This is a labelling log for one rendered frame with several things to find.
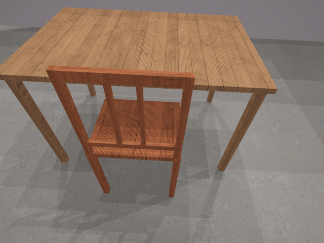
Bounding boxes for table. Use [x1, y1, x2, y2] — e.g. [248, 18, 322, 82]
[0, 7, 278, 171]

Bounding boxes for chair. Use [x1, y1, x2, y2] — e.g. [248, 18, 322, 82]
[46, 65, 195, 197]

